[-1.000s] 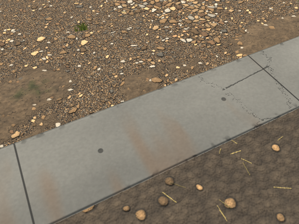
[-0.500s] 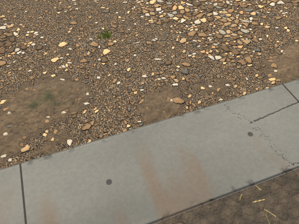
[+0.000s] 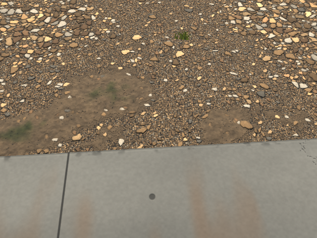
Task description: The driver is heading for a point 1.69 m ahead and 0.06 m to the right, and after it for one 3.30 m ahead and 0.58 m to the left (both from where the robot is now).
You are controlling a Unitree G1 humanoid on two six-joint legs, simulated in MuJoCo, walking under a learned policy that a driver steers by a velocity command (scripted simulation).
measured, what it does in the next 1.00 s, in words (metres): steps on the spot: right foot, then left foot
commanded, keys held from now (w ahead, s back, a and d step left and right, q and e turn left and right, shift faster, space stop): q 0.28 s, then no key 0.24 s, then e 0.48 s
